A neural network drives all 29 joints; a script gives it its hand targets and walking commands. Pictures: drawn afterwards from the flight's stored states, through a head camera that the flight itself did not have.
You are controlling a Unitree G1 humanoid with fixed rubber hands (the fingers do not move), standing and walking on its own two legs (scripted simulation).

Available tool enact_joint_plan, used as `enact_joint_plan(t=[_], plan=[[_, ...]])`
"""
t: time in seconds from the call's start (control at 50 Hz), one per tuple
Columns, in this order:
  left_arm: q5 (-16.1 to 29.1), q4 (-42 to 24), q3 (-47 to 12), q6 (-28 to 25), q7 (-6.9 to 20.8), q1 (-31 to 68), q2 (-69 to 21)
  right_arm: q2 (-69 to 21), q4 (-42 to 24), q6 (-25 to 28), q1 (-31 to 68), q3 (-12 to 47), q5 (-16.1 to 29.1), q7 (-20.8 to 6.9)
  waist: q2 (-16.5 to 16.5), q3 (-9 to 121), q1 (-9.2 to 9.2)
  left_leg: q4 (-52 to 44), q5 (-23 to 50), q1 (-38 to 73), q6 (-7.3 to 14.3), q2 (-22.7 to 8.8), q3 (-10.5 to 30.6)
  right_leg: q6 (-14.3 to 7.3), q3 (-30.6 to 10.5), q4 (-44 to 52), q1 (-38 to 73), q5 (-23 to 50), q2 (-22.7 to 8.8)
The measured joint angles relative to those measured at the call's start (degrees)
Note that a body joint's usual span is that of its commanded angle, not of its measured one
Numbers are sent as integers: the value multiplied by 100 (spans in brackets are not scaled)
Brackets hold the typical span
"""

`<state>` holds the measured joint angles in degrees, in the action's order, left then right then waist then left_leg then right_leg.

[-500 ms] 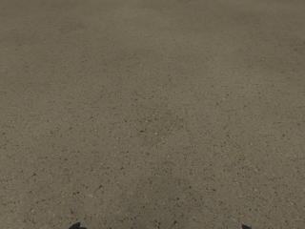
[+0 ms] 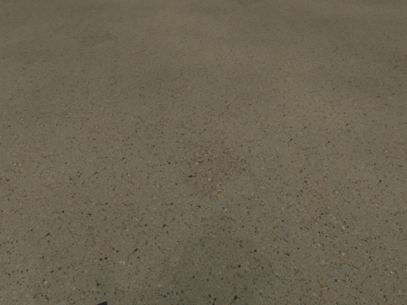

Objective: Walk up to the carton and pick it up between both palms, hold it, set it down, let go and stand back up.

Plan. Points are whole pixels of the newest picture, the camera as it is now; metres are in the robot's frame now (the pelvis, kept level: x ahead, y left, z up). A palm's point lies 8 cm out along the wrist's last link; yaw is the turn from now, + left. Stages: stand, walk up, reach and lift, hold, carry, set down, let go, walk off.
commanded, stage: stand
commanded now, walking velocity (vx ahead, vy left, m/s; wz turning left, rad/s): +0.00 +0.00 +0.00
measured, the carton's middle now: out of the picture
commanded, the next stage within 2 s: walk up in 0.58 s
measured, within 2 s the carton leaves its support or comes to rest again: neither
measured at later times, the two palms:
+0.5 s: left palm out of the picture +0.07 +0.25 -0.11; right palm out of the picture +0.07 -0.25 -0.11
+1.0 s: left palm out of the picture +0.09 +0.27 -0.11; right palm out of the picture +0.05 -0.30 -0.11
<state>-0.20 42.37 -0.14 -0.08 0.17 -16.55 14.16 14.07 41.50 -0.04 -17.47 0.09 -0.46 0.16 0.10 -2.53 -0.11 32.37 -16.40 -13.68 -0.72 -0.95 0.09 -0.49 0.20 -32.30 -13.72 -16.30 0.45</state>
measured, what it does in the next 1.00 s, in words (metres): lifts its right foot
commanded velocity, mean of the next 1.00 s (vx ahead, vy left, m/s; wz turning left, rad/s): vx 0.00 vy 0.00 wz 0.00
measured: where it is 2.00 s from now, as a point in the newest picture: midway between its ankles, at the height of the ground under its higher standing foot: outside the picture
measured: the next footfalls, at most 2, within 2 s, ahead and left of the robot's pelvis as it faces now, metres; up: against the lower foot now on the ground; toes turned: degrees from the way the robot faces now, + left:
right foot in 1.12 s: -0.02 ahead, -0.20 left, +0.00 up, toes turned -19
left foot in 1.38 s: +0.01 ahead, -0.02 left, +0.00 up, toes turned -30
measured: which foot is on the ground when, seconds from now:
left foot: down 0.00-1.00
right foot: down 0.00-0.90, up 0.92-1.00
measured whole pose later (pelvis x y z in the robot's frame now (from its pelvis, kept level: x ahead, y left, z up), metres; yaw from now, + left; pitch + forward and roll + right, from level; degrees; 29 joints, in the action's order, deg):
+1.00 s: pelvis -0.04 -0.01 -0.01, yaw -11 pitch -3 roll +1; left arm -3.7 43.1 3.3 5.3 1.8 -14.3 18.8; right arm 17.4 43.1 -0.9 -7.1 -2.3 -2.2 2.7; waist 0.7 -7.4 -1.1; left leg 40.1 -19.2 -17.2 1.0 -6.8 -9.0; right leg 1.4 0.6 -62.0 -28.1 -29.5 0.0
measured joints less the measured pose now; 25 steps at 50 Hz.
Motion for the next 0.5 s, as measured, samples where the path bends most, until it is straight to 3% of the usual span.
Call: enact_joint_plan(t=[0.5], plan=[[9, 261, -5, -11, -40, -31, -7, 1, 259, 12, -53, -8, 11, 32, -9, -1, 4, -150, 74, 75, 9, 7, -23, 14, -24, 141, 64, 77, -7]])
